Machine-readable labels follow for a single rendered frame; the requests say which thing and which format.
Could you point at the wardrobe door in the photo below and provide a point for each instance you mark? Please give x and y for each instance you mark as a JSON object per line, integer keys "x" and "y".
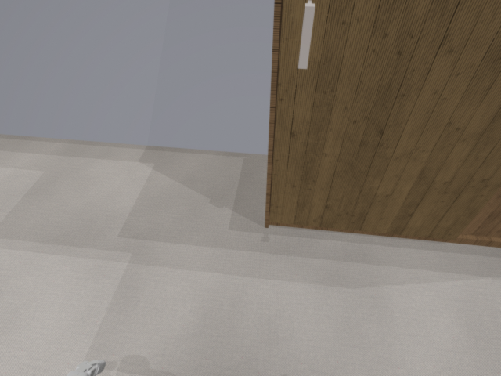
{"x": 395, "y": 126}
{"x": 488, "y": 221}

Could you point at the left robot hand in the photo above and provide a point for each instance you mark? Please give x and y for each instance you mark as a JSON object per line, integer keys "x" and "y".
{"x": 88, "y": 368}

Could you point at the handle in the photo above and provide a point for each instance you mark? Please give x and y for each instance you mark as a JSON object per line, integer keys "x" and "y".
{"x": 306, "y": 34}

